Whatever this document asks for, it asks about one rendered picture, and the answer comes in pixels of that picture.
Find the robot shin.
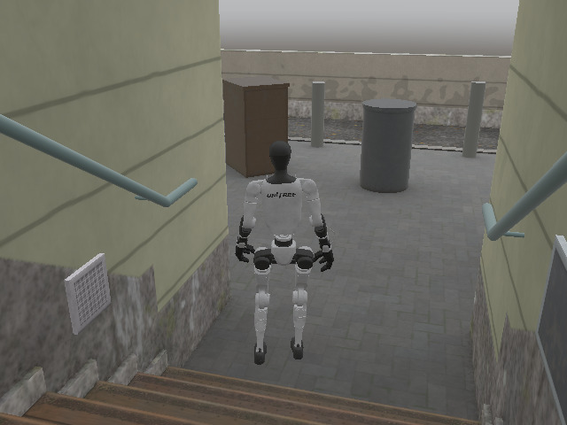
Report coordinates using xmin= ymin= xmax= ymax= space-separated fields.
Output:
xmin=254 ymin=293 xmax=268 ymax=352
xmin=293 ymin=290 xmax=307 ymax=347

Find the robot left hand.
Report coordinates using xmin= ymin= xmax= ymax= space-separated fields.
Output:
xmin=235 ymin=244 xmax=255 ymax=263

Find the left robot forearm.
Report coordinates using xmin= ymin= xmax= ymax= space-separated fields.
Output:
xmin=237 ymin=215 xmax=252 ymax=248

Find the robot right upper arm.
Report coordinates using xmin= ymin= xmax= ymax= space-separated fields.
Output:
xmin=299 ymin=178 xmax=323 ymax=227

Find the robot left shin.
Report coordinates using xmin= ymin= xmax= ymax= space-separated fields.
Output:
xmin=254 ymin=293 xmax=268 ymax=352

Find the right robot forearm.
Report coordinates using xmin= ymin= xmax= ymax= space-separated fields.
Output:
xmin=315 ymin=214 xmax=331 ymax=252

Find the robot right hand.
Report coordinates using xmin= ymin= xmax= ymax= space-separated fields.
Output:
xmin=314 ymin=250 xmax=334 ymax=272

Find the robot right shin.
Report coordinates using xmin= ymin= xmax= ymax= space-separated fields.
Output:
xmin=293 ymin=290 xmax=307 ymax=347

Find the robot left upper arm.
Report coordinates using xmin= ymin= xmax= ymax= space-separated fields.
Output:
xmin=242 ymin=180 xmax=263 ymax=229

